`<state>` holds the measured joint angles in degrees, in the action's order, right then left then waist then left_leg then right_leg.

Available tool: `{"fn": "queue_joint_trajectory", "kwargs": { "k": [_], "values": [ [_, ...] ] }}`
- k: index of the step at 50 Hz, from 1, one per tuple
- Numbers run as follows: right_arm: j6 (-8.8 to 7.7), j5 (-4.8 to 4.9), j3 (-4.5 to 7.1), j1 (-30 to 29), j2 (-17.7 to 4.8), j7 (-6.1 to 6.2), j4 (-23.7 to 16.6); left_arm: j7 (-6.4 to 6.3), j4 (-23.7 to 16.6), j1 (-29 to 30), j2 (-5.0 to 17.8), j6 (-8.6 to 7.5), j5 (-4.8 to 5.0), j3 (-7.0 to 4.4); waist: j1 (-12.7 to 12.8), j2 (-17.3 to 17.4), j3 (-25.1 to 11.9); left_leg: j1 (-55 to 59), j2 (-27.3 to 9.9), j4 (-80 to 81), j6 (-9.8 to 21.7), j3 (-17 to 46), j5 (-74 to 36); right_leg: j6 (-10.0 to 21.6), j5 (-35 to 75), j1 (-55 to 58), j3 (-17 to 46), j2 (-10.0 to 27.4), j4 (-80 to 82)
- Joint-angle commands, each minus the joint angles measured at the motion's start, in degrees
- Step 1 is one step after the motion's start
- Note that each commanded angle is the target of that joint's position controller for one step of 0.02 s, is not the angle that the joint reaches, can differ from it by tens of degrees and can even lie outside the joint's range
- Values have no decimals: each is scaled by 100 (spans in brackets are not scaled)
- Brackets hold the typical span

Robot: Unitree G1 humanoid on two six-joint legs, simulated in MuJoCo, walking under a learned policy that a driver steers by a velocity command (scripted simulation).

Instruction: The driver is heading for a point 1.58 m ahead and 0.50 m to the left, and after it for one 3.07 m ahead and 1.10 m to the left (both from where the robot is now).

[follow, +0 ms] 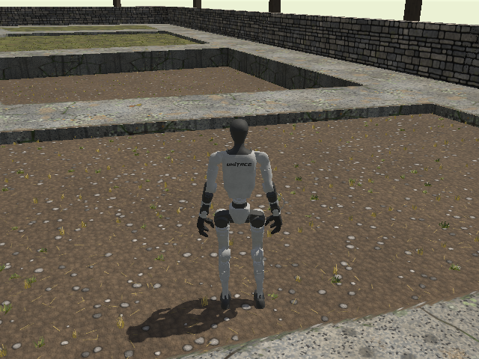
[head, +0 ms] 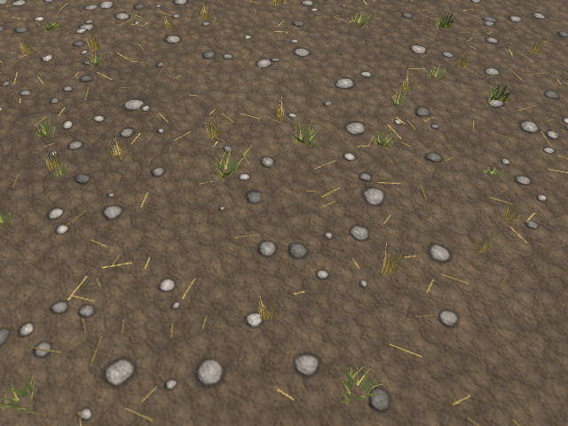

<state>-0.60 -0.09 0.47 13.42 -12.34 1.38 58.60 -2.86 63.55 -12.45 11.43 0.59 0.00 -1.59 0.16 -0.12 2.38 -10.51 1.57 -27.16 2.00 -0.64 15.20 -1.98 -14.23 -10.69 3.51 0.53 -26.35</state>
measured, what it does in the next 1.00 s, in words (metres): walks ahead: right foot, then left foot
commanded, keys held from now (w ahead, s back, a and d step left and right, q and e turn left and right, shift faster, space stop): no key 0.04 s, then w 0.16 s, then no key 0.60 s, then w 0.20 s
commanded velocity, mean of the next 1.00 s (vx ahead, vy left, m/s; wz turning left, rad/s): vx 0.11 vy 0.00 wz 0.00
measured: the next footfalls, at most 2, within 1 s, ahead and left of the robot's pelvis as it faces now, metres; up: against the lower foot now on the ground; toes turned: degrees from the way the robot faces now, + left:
right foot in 0.34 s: +0.10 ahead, -0.14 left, +0.00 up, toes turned -2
left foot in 0.64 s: +0.13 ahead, +0.08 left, +0.00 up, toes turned +0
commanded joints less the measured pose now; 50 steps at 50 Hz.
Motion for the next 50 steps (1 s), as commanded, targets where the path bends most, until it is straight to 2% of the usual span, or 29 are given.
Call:
{"fn": "queue_joint_trajectory", "kwargs": {
  "k": [1,2,4,5,7,8,10,12,14,16,17,18,19,20,22,24,26,28,31,32,33,34,36,40,42,44,46,48,50],
  "values": [
    [-37,3,101,190,-598,15,-132,-20,-79,-213,541,-39,1,-65,-4,31,9,-183,-329,628,108,359,-612,147,770,-7,-3,42,321],
    [-36,3,100,202,-593,15,-120,-21,-66,-226,536,-40,1,-60,-4,30,12,-183,-327,631,110,360,-615,144,767,-12,-6,43,323],
    [-4,45,144,348,-697,43,-40,-29,7,-354,459,-37,37,-45,-40,199,-52,-168,-306,813,239,457,1128,192,-494,-153,-328,-222,7],
    [9,86,205,397,-883,58,-49,-28,-46,-293,469,-60,58,-52,-88,435,107,-271,-521,1036,425,813,2224,245,-1177,-503,-509,-363,-378],
    [-43,131,319,709,-1201,64,-40,20,-269,21,405,-208,77,-31,-239,990,450,-274,-1585,1817,1015,2275,3547,351,-1271,-1344,-628,-231,-1473],
    [-103,124,356,737,-1255,67,-56,64,-352,154,411,-298,105,-35,-260,1003,660,-415,-1976,2074,1275,2831,3449,432,-1187,-1600,-430,6,-1969],
    [-244,75,351,648,-1130,38,-148,143,-435,232,482,-427,172,-78,-199,807,731,-9,-2214,2120,1364,3007,2701,574,-1565,-2304,-147,336,-2603],
    [-269,128,324,354,-992,24,-292,174,-426,215,459,-506,164,-85,-84,511,582,194,-1761,1793,1009,2082,1166,609,-1384,-2029,-207,385,-1720],
    [-163,172,335,215,-1061,19,-292,191,-221,-163,312,-522,103,-84,131,509,173,-197,-1126,1141,741,1016,-232,465,-264,-653,-750,-43,-424],
    [-71,179,280,391,-922,27,-206,196,14,-773,396,-419,42,-141,316,383,-128,-698,-808,443,483,667,-783,321,661,532,-781,-248,158],
    [-82,81,174,445,-581,26,-229,158,4,-1010,661,-371,17,-183,314,-368,-312,-1044,-394,-433,109,252,-401,431,1397,1013,92,454,455],
    [-92,-38,75,597,-215,82,-320,142,-33,-1155,1109,-331,-8,-214,210,-1453,-507,-1584,103,-1419,-291,-172,1238,1115,2197,1113,1495,1543,794],
    [-56,23,117,506,-372,124,-333,173,-5,-1208,926,-383,-107,-136,266,-1340,-538,-1546,-84,-2327,-402,241,2178,1710,1979,802,2219,2031,985],
    [-38,101,180,438,-631,133,-355,185,-134,-846,883,-451,-89,-108,152,-927,-260,-1801,-237,-2972,-431,410,2111,1779,1960,630,2027,1952,958],
    [-21,80,232,410,-688,135,-227,205,-371,-295,909,-519,-45,-89,-28,-544,-183,-1895,-471,-3091,-412,490,1559,1493,2385,475,1395,1644,921],
    [-14,72,232,364,-544,127,-156,183,-396,-119,583,-511,-68,25,-165,-528,-213,-1403,-581,-2410,-446,460,1068,1257,3484,262,684,1272,819],
    [-15,98,180,247,-380,116,-130,147,-334,-209,633,-450,-91,30,-135,-608,-369,-929,-471,-1603,-478,230,819,1167,4185,312,229,972,601],
    [33,140,165,100,-396,130,-133,117,-307,-273,806,-376,-50,-5,-79,-558,-468,-601,-361,-958,-484,80,555,1215,4278,390,217,947,500],
    [125,53,168,176,-499,142,-25,148,-283,-242,874,-303,118,-46,-200,-348,-360,241,-400,333,-311,113,-1208,977,3056,27,225,776,535],
    [165,-9,191,209,-655,155,-25,184,-265,-372,836,-313,78,-53,-120,-140,-361,511,-603,308,-217,306,-1812,826,2021,-125,218,633,646],
    [186,37,241,58,-897,156,-39,220,-269,-538,741,-308,3,-64,127,278,-190,462,-618,57,-93,301,-2004,676,1265,-267,11,270,777],
    [178,91,266,-84,-869,136,-30,218,-249,-560,591,-286,-20,-41,126,404,-72,289,-544,-22,-27,276,-1713,571,1167,-214,-139,104,773],
    [109,53,251,-135,-646,122,17,177,-275,-387,509,-244,19,-27,40,211,-70,147,-520,62,-89,317,-1832,484,1586,-12,-268,58,533],
    [11,67,267,-141,-604,105,100,137,-274,-413,605,-163,-10,-46,50,165,-341,218,-479,42,-99,275,-2121,535,2106,324,-283,98,373],
    [36,107,285,-38,-559,106,205,129,-210,-510,633,-131,55,-78,59,53,-422,107,-236,-171,-46,6,-636,673,533,375,-347,-8,344],
    [4,123,289,-276,-508,89,111,131,-232,-605,854,-151,129,-159,170,-367,123,-785,-21,-708,31,-215,1086,1090,-2021,147,445,491,842],
    [-183,183,242,-826,-401,35,-201,130,-251,-799,1228,-291,178,-270,307,-847,850,-1911,-202,-1499,140,-235,1171,1694,-3147,190,1979,1643,1712],
    [-371,214,257,-1146,-472,-52,-378,146,-268,-934,1153,-490,76,-272,381,-723,1069,-2846,-574,-2289,257,177,1518,1931,-2042,684,2445,2106,1794],
    [-493,252,293,-1147,-584,-160,-413,178,-330,-914,1043,-569,111,-260,337,-500,821,-3240,-852,-2193,314,303,1477,1755,-1005,1344,1996,2050,1609]
  ]
}}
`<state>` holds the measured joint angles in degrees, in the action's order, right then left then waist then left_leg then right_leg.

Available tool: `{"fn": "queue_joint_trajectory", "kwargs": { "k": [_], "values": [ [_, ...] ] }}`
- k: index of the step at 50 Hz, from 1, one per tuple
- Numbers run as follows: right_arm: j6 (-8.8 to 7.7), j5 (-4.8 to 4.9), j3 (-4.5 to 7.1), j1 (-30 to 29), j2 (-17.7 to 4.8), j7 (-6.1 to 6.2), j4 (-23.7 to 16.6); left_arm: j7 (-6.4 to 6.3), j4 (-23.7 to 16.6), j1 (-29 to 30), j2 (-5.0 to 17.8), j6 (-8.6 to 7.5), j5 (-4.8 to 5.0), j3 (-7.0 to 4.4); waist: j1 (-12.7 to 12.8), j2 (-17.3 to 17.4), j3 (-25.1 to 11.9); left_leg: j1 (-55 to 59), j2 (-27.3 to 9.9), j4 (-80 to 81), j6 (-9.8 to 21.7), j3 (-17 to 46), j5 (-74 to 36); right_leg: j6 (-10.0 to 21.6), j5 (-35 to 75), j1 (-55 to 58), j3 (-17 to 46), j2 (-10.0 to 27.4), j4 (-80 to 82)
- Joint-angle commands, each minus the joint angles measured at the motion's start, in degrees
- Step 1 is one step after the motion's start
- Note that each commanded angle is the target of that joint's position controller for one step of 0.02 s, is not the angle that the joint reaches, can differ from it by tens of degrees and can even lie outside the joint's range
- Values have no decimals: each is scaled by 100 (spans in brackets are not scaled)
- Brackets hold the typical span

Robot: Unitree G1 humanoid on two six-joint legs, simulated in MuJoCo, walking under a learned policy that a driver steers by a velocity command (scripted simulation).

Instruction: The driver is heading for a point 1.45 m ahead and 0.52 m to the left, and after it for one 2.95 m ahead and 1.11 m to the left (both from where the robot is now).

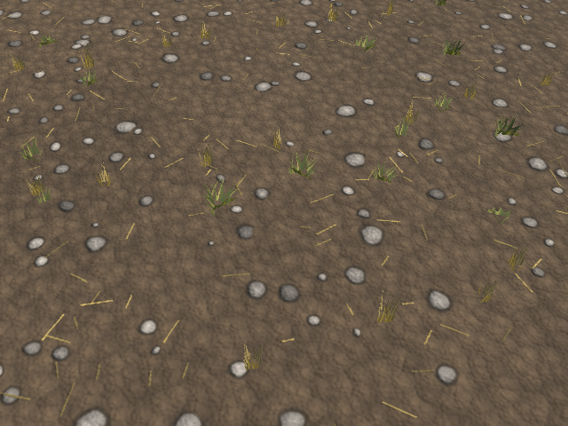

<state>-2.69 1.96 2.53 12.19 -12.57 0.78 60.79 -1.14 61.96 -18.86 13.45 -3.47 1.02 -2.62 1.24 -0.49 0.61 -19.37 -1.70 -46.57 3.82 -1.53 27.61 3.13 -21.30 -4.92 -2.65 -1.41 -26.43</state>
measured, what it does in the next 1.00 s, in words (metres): walks ahead: left foot, then right foot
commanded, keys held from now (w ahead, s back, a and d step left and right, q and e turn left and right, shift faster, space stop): w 0.66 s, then w+q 0.34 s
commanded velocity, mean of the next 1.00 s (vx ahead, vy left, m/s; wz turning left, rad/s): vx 0.45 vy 0.00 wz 0.10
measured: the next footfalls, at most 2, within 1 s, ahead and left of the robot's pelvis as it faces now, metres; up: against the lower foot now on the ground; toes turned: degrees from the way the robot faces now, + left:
left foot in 0.12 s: +0.13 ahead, +0.15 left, +0.00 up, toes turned +4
right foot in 0.68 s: +0.50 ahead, -0.06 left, +0.00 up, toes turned -3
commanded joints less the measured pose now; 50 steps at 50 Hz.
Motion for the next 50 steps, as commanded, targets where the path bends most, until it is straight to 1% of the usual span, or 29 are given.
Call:
{"fn": "queue_joint_trajectory", "kwargs": {
  "k": [1,4,5,6,7,8,9,10,11,12,14,17,22,26,29,31,32,33,34,35,36,37,38,39,40,42,44,47,50],
  "values": [
    [-316,58,91,-1013,-545,-147,-624,19,-226,-168,851,-145,34,-159,185,-400,860,-2047,-530,165,124,280,44,1076,-61,728,2198,2046,1577],
    [-311,22,121,-194,-376,-237,-261,69,-341,198,998,-32,83,-184,-299,-455,465,528,95,1261,-55,-546,-1515,694,324,-822,985,1299,1185],
    [-267,-11,220,359,-510,-215,-36,72,-348,161,1003,-25,55,-174,-520,-410,255,1439,383,1234,-93,-708,-1671,595,797,-1310,786,1099,792],
    [-230,-7,334,1019,-692,-176,138,67,-365,255,923,-52,33,-128,-883,-292,22,2188,374,1330,5,-575,-1572,409,1464,-1658,506,905,-5],
    [-235,-37,487,1762,-1225,-113,224,73,-536,488,559,-83,-39,-8,-1212,894,-184,2769,-796,2225,445,1186,-887,-36,1264,-2372,-95,394,-2142],
    [-322,-143,449,2198,-1505,-179,286,43,-772,350,104,-197,28,87,-1035,2043,-724,3375,-2075,3596,1299,4273,-208,-195,-1138,-3426,296,-356,-3938],
    [-423,-159,300,1559,-1135,-214,167,60,-774,399,405,-286,215,9,-728,1217,-325,2974,-2205,3707,1284,4411,423,-38,-1003,-3929,976,33,-4784],
    [-476,-117,208,959,-863,-241,-44,98,-832,559,572,-342,273,-20,-549,864,145,2517,-2043,3644,1070,3610,243,165,-409,-4174,931,350,-4836],
    [-489,-129,134,525,-696,-277,-184,88,-784,563,629,-349,228,-57,-371,527,336,2107,-1759,3688,869,2822,-349,230,205,-3986,803,644,-4602],
    [-488,-159,98,335,-632,-301,-259,65,-754,560,663,-328,139,-111,-260,439,395,1803,-1513,3758,707,2226,-976,238,626,-3731,746,823,-4207],
    [-446,-216,54,513,-533,-275,-206,95,-687,461,604,-220,77,-157,-171,582,337,1579,-1142,3845,528,1400,-1984,170,1021,-3244,585,936,-3746],
    [-406,-217,67,973,-702,-153,-81,102,-849,908,452,-113,21,-167,-213,389,405,1748,-1052,3915,602,931,-3253,-62,1439,-3595,384,903,-3192],
    [-328,-222,58,1183,-739,-7,-137,165,-1264,2054,287,-129,19,-105,-433,418,610,1652,-896,4177,550,471,-3296,-222,2496,-3586,172,735,-1480],
    [-276,-163,86,1595,-730,15,-22,284,-1496,2705,252,-184,44,-44,-576,376,804,2148,-1049,4153,591,333,-3343,-99,2653,-3585,64,575,-683],
    [-201,-143,147,1625,-814,31,-5,403,-1675,2950,315,-262,69,-32,-485,423,785,2734,-1284,3789,578,283,-4039,100,2284,-3565,51,493,-346],
    [-165,-162,205,1454,-977,45,-77,417,-1636,2557,548,-290,69,-129,-170,637,364,2955,-1334,3167,485,232,-5784,272,1886,-2785,-122,209,-311],
    [-126,-182,230,1377,-1047,44,-103,391,-1508,1994,750,-283,68,-232,140,800,-50,2993,-1287,2484,422,177,-6805,398,1707,-2038,-246,-2,-349],
    [-85,-196,207,1240,-1009,33,-157,348,-1204,976,996,-263,74,-369,639,813,-626,2598,-1047,1322,265,7,-7096,574,1881,-693,-297,-108,-230],
    [-98,-248,111,1230,-806,3,-304,273,-971,-131,1357,-238,-24,-480,974,369,-1421,1019,-766,-435,125,1,-5370,941,1731,1374,905,931,-470],
    [-219,-175,-157,2095,167,-97,-310,287,-833,-579,1634,-240,-111,-516,437,-1203,-2457,-1266,447,-2648,-219,262,-274,1965,506,3359,3965,2534,179],
    [-384,24,-12,1579,-462,-114,-276,274,-818,-469,1073,-245,-85,-366,709,-762,-2268,-1813,383,-3395,-72,1141,412,1739,16,3013,4487,2444,905],
    [-453,185,106,962,-819,-97,-531,248,-914,170,853,-277,-51,-289,562,-696,-1201,-2206,53,-3459,14,975,3,1413,326,2058,3403,2307,1069],
    [-462,176,124,651,-858,-36,-614,253,-1009,694,640,-326,-65,-213,329,-145,-714,-1949,-298,-3158,31,843,-567,1211,862,1048,2597,2115,1273],
    [-403,82,184,554,-795,22,-607,285,-992,958,439,-379,-105,-157,127,-7,-352,-1670,-480,-2808,17,777,-874,1034,1266,277,1973,1893,1463],
    [-297,39,210,780,-657,35,-562,304,-939,1066,308,-414,-170,-115,-104,-186,-267,-1257,-649,-2579,30,839,-1073,890,1387,-197,1480,1695,1633],
    [-124,58,202,991,-356,35,-526,296,-815,991,337,-423,-177,-132,-248,-313,-68,-1035,-733,-2307,20,809,-1116,861,1478,-700,949,1571,1917],
    [-24,33,225,681,-377,53,-704,228,-741,919,550,-439,-192,-181,-290,-301,184,-1411,-794,-2005,-61,825,-1432,892,1672,-871,576,1583,2120],
    [-31,-43,255,149,-453,8,-947,104,-702,736,701,-411,-218,-222,-202,-188,300,-2030,-766,-1215,-186,888,-2337,838,2030,-568,117,1538,2164],
    [-94,-69,206,-407,-377,-111,-1154,26,-731,598,807,-373,-191,-232,-42,-133,340,-1974,-675,-138,-206,528,-3139,672,2333,-333,-417,1410,2129]
  ]
}}
Velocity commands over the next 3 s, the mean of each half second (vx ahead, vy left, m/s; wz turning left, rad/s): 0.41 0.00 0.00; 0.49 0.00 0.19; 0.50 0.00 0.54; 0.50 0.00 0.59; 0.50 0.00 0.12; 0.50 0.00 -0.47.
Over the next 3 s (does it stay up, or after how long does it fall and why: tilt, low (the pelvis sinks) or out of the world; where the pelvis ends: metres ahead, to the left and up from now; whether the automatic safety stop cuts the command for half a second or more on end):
stays up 1.44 0.60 0.01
